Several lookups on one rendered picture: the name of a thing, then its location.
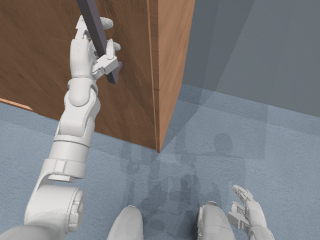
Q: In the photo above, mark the left robot upper arm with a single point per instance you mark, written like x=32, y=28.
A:
x=54, y=212

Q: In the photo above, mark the handle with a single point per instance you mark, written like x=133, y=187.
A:
x=95, y=28

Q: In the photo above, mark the right robot shin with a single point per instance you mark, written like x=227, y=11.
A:
x=200, y=231

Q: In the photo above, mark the robot left thigh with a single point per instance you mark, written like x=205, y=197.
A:
x=127, y=226

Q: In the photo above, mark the right robot hand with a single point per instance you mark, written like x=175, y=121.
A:
x=250, y=216

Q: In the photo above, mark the left robot forearm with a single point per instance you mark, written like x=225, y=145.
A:
x=73, y=137

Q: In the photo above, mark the left robot hand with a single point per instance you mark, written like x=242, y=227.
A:
x=83, y=54

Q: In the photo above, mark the right robot forearm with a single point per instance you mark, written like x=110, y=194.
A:
x=260, y=233

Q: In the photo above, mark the wardrobe door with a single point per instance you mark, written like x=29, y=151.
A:
x=35, y=43
x=7, y=95

